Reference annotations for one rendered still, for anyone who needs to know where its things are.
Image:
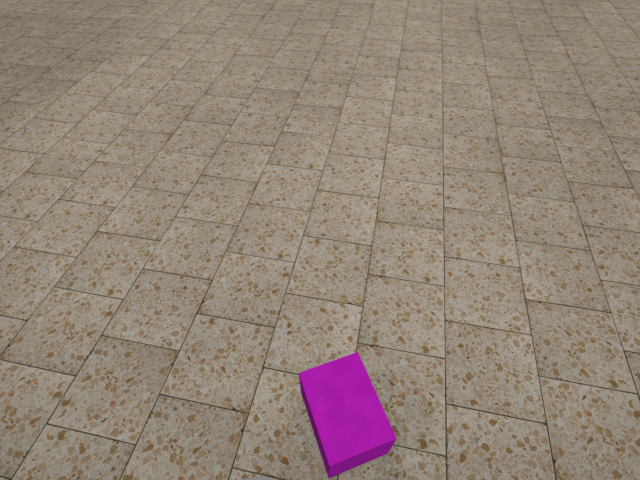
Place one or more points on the carton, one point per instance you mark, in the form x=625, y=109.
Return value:
x=348, y=420

